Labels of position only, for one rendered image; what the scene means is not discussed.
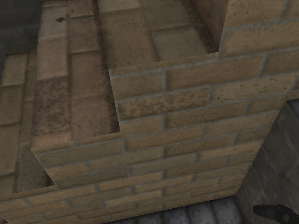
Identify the right robot hand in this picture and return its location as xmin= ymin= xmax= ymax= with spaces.
xmin=252 ymin=203 xmax=299 ymax=224

